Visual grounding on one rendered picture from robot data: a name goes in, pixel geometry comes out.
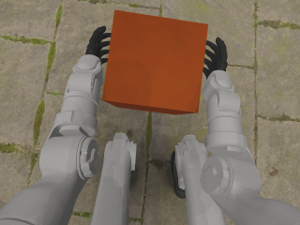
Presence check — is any robot right forearm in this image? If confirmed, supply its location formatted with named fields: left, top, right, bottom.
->
left=202, top=70, right=257, bottom=168

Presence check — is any left robot shin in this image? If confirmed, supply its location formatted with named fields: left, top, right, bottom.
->
left=103, top=133, right=129, bottom=159

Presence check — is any robot left hand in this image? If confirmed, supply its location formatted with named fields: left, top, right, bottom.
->
left=85, top=25, right=112, bottom=65

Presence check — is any right robot upper arm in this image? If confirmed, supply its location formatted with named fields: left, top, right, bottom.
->
left=200, top=154, right=300, bottom=225

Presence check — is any robot left forearm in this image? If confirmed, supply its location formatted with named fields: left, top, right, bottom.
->
left=39, top=54, right=103, bottom=173

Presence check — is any right robot shin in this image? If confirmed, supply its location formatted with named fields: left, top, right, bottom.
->
left=177, top=135, right=208, bottom=188

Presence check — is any robot shin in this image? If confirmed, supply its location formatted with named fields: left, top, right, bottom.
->
left=103, top=133, right=129, bottom=159
left=177, top=135, right=208, bottom=188

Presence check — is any robot right hand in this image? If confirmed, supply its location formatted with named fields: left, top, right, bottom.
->
left=202, top=37, right=228, bottom=80

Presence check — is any left robot upper arm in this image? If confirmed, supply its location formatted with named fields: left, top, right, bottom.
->
left=0, top=135, right=101, bottom=225

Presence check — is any carton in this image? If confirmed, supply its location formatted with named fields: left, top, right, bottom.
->
left=102, top=9, right=208, bottom=115

